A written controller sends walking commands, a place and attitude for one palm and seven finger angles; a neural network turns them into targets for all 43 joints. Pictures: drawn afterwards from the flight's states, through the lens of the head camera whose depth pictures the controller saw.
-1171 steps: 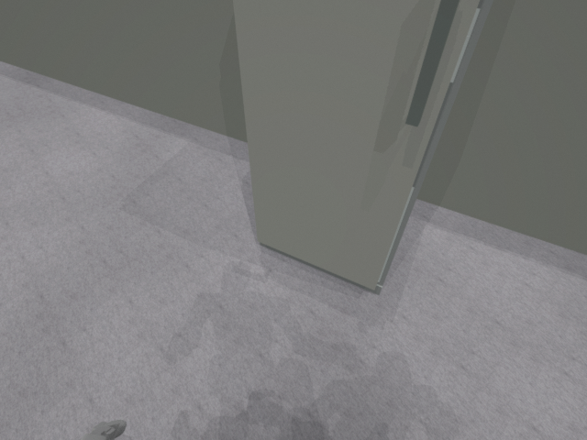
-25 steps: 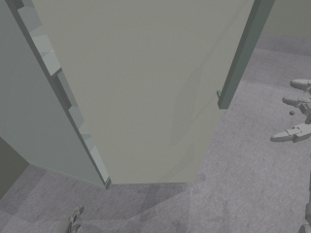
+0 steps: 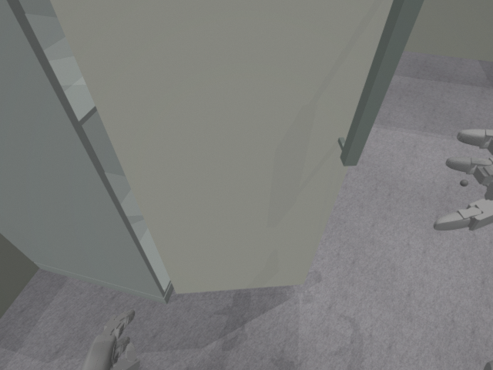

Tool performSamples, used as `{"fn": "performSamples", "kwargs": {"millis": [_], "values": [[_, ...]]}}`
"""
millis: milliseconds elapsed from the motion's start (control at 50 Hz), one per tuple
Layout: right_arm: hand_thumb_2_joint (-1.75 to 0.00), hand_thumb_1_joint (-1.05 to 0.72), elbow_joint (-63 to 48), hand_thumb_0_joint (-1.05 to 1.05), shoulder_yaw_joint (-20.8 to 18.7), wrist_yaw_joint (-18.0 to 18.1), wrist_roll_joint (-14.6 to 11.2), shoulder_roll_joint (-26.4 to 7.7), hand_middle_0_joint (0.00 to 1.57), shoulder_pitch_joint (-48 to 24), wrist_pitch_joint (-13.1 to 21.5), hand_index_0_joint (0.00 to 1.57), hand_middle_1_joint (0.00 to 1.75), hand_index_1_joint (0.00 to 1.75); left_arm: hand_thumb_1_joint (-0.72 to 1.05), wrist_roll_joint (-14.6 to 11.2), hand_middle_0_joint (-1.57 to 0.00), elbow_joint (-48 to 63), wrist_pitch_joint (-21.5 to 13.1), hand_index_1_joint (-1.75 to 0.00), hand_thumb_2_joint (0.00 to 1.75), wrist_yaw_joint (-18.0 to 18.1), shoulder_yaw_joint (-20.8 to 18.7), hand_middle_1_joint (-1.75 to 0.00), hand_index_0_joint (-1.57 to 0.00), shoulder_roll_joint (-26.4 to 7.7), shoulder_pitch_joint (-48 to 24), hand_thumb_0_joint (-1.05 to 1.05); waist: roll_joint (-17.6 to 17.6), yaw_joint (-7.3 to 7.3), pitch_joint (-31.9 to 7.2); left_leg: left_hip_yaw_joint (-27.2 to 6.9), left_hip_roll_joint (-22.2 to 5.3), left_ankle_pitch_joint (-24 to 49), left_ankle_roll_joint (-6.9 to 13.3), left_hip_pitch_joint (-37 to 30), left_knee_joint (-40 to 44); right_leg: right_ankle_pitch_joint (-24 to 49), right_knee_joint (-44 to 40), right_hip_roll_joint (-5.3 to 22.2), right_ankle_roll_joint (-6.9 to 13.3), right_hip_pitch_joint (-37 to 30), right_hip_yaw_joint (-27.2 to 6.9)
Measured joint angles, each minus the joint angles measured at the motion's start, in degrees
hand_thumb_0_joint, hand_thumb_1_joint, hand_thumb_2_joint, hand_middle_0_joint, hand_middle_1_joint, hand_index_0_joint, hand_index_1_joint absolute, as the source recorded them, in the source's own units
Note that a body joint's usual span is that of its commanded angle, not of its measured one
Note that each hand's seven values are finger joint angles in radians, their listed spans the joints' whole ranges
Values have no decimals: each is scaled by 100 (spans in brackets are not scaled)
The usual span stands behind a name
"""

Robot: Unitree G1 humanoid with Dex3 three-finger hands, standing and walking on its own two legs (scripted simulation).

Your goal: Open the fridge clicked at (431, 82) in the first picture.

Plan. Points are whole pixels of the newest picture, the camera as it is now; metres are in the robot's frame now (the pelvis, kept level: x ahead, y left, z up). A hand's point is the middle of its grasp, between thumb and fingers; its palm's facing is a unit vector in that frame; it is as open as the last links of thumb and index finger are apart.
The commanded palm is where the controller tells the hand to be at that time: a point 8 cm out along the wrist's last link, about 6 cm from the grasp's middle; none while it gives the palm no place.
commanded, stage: draw the hand back to the body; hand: right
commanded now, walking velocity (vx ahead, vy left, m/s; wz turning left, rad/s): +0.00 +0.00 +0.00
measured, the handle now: (367, 86) +0.51 -0.18 +0.22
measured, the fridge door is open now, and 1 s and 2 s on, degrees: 71 71 71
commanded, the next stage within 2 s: step back with the hand held close in 1.70 s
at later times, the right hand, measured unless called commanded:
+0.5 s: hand (484, 211) +0.30 -0.30 +0.16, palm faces +0.11 +0.99 +0.01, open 14.7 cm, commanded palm +0.27 -0.33 +0.17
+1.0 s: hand out of the picture +0.25 -0.30 +0.16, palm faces +0.49 +0.82 -0.29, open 12.1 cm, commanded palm +0.20 -0.33 +0.18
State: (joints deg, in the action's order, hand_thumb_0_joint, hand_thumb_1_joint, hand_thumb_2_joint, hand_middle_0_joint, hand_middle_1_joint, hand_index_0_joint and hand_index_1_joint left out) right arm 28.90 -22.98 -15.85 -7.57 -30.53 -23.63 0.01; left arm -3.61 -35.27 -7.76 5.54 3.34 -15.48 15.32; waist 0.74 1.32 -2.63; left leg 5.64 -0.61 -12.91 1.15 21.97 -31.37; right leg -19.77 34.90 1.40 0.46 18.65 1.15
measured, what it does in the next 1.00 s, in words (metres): stands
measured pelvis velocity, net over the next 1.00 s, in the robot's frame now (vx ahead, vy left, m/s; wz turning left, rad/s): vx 0.02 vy -0.02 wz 0.01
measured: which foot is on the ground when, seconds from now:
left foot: down 0.00-1.00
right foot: down 0.00-1.00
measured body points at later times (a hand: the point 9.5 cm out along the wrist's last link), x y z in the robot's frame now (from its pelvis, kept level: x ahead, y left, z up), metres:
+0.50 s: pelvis +0.01 -0.02 +0.00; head -0.01 -0.01 +0.45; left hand +0.18 +0.22 -0.06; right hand +0.29 -0.35 +0.16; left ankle +0.03 +0.11 -0.73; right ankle -0.02 -0.11 -0.73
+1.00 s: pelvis +0.02 -0.02 +0.01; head +0.00 -0.02 +0.46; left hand +0.19 +0.20 -0.07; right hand +0.22 -0.35 +0.18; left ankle +0.03 +0.11 -0.73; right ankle -0.02 -0.11 -0.73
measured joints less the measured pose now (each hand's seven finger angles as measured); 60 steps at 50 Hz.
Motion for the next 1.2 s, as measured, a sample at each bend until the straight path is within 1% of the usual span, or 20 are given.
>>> {"fn": "performSamples", "kwargs": {"millis": [80,140,180,200,220,260,300,340,400,480,560,640,660,700,760,800,860,920,1000,1200], "values": [[-20,55,10,-1,-40,-179,-150,-4,25,41,97,25,115,115,90,-14,-20,-72,-13,-30,90,8,-47,-30,-20,-69,123,1,65,-24,-38,-35,-1,-11,-16,41,-24,-21,14,-2,12,23,34],[-20,55,111,-1,-112,-235,-217,-20,25,48,90,25,115,115,90,-31,-20,-107,6,-30,90,3,-71,-30,-20,-97,173,1,72,-59,-63,-71,-7,-35,-27,91,-74,-40,31,-8,21,44,69],[-20,55,317,-1,-308,-587,-763,50,25,-13,-95,25,115,115,90,-98,-20,-141,-3,-30,90,39,-44,-30,-20,-124,199,1,73,-84,-47,-77,-8,-36,-31,24,-48,-40,4,-13,27,-23,74],[-20,55,397,-1,-424,-811,-984,79,25,-12,-226,25,115,115,90,-123,-20,-141,-5,-30,90,60,-21,-30,-20,-140,212,1,68,-96,-53,-85,-4,-33,-34,-21,-26,-41,-17,-11,31,-72,82],[-20,55,410,-1,-521,-994,-1105,90,25,32,-349,25,115,115,90,-135,-20,-125,-11,-30,90,73,-3,-30,-20,-152,227,1,58,-106,-72,-102,1,-32,-38,-58,-12,-45,-35,-8,35,-119,99],[-20,55,222,-1,-574,-1136,-1087,79,25,222,-505,25,115,115,90,-131,-20,-39,-54,-30,90,77,1,-30,-20,-162,264,1,32,-111,-118,-150,8,-44,-48,-111,-14,-63,-63,-5,45,-206,147],[-20,55,-145,-1,-501,-1028,-975,81,25,479,-533,25,115,115,90,-116,-20,86,-126,-30,90,51,-30,-30,-20,-166,285,1,32,-102,-135,-183,7,-60,-60,-159,-22,-83,-71,-9,54,-271,179],[-20,55,-517,-1,-464,-874,-950,124,25,742,-515,25,115,115,90,-105,-20,190,-188,-29,90,11,-54,-30,-20,-166,257,1,54,-82,-130,-203,1,-63,-73,-203,-16,-95,-72,-17,65,-318,198],[-20,55,-968,-1,-454,-748,-1055,255,25,1064,-568,25,115,115,90,-121,-20,272,-246,-29,90,-17,-52,-30,-20,-138,183,1,78,-11,-134,-202,-19,-48,-98,-281,27,-85,-101,-40,88,-384,194],[-20,55,-1382,-1,-362,-702,-1135,430,25,1316,-773,25,115,115,90,-144,-20,278,-299,-29,90,14,11,-30,-20,-73,34,1,82,130,-128,-153,-52,-28,-126,-417,97,-67,-128,-72,112,-474,142],[-20,55,-1728,-1,-199,-600,-1056,528,25,1507,-970,25,115,115,90,-136,-20,280,-341,-30,90,60,92,-30,-20,4,-148,1,81,237,-78,-93,-80,-4,-143,-552,166,-45,-149,-100,128,-559,80],[-21,52,-2131,-1,-100,-510,-1041,610,25,1698,-1011,24,113,113,90,-100,-20,269,-406,-30,90,86,170,-30,-20,91,-290,1,75,301,-26,-57,-96,26,-152,-683,246,-17,-201,-118,135,-661,43],[-22,50,-2291,-1,-23,-289,-853,611,25,1769,-922,24,113,112,90,-24,-20,260,-432,-30,90,62,169,-30,-20,117,-312,1,67,309,-15,-52,-98,33,-155,-714,269,-8,-221,-122,136,-687,38],[-24,47,-2552,-1,111,407,-503,631,25,1929,-615,24,110,109,90,120,-20,221,-478,-30,90,-16,174,-30,-20,163,-361,1,40,289,30,-41,-116,52,-161,-760,321,26,-291,-141,134,-734,25],[-28,39,-2900,-1,139,1227,-159,776,24,2252,-283,24,106,105,90,214,-20,162,-430,-30,90,-102,170,-30,-20,211,-403,1,6,267,152,-55,-129,101,-167,-831,420,99,-435,-162,134,-829,39],[-31,33,-3126,-1,166,1578,4,908,24,2518,-129,24,102,101,90,257,-20,100,-382,-30,90,-132,136,-30,-20,215,-383,1,25,276,223,-78,-126,135,-172,-889,495,131,-522,-165,141,-900,62],[-35,23,-3429,-1,271,1903,176,1059,24,2909,42,24,97,96,90,305,-20,-45,-313,-30,90,-157,69,-30,-20,204,-295,1,54,305,263,-106,-131,160,-186,-971,586,165,-649,-177,152,-1008,90],[-40,13,-3682,-1,341,2083,300,1112,24,3227,165,23,91,90,90,342,-20,-209,-252,-30,90,-157,7,-30,-20,203,-201,1,65,316,250,-119,-133,155,-194,-1062,650,184,-761,-185,152,-1125,102],[-47,-1,-3924,-1,313,2199,387,1072,23,3546,294,23,82,82,90,355,-20,-336,-185,-30,90,-152,-75,-30,-20,207,-135,1,93,291,217,-135,-119,138,-191,-1184,706,187,-864,-177,139,-1277,118],[-64,-37,-4312,0,241,2182,404,1032,22,4264,453,22,61,61,90,351,-20,-266,-75,-30,90,-159,-211,-30,-20,207,-263,1,177,234,232,-186,-67,145,-157,-1306,764,227,-1014,-135,100,-1465,172]]}}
